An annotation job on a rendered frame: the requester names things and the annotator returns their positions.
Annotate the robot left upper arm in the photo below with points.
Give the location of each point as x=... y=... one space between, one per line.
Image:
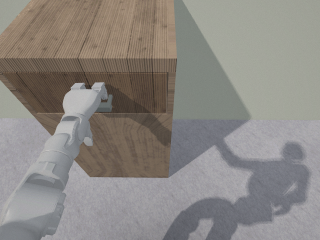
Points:
x=35 y=212

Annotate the cabinet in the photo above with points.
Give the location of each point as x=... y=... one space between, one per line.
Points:
x=101 y=36

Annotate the drawer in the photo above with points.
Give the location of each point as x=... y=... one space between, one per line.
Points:
x=133 y=92

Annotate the handle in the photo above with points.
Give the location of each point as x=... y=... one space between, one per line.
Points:
x=105 y=106

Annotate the robot left hand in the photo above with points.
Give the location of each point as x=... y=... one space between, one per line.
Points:
x=85 y=102

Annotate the left robot forearm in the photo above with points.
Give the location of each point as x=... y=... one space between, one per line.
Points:
x=54 y=162

